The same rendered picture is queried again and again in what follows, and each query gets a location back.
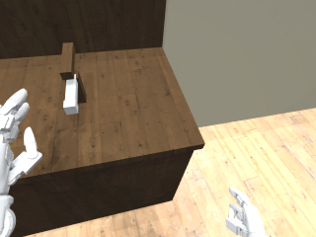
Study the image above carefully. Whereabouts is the right robot hand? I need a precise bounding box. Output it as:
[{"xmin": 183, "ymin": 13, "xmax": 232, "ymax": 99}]
[{"xmin": 226, "ymin": 187, "xmax": 266, "ymax": 237}]

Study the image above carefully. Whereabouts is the tap lever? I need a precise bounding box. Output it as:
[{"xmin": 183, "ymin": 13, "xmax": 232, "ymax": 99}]
[{"xmin": 63, "ymin": 74, "xmax": 79, "ymax": 115}]

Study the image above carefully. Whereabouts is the counter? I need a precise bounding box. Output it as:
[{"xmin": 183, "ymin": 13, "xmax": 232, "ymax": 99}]
[{"xmin": 0, "ymin": 0, "xmax": 205, "ymax": 237}]

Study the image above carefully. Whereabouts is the robot left forearm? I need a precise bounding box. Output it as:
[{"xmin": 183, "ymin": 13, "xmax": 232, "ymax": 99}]
[{"xmin": 0, "ymin": 195, "xmax": 16, "ymax": 237}]

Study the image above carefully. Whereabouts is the left robot hand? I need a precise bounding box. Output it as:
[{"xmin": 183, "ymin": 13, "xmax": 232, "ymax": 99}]
[{"xmin": 0, "ymin": 88, "xmax": 42, "ymax": 196}]

